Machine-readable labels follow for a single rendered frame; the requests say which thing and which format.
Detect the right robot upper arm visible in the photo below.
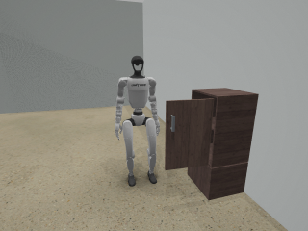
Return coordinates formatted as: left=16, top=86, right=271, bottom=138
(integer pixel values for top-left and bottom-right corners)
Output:
left=117, top=77, right=128, bottom=104

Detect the handle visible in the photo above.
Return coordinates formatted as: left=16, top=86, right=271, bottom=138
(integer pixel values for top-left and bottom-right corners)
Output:
left=170, top=115, right=175, bottom=132

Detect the left robot foot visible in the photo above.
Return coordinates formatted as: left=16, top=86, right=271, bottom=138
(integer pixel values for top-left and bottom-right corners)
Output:
left=147, top=171, right=157, bottom=184

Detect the robot right shin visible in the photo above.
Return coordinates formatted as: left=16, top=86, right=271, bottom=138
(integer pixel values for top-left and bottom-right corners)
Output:
left=126, top=154, right=134, bottom=177

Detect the left robot upper arm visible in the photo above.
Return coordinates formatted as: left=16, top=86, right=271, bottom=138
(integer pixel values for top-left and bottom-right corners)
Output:
left=147, top=77, right=157, bottom=102

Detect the robot right hand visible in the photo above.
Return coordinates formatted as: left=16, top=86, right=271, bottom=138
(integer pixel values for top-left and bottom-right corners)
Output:
left=115, top=123, right=123, bottom=140

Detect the robot left hand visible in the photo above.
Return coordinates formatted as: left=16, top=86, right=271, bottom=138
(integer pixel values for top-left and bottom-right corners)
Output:
left=154, top=119, right=160, bottom=136

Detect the robot left forearm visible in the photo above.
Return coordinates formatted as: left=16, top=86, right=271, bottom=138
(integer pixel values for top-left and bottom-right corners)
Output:
left=150, top=97, right=158, bottom=120

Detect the cupboard door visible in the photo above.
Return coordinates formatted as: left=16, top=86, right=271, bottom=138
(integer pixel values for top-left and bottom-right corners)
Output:
left=165, top=98, right=215, bottom=170

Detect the robot right forearm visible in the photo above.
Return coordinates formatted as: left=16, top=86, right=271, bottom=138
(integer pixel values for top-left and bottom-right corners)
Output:
left=115, top=98, right=123, bottom=123

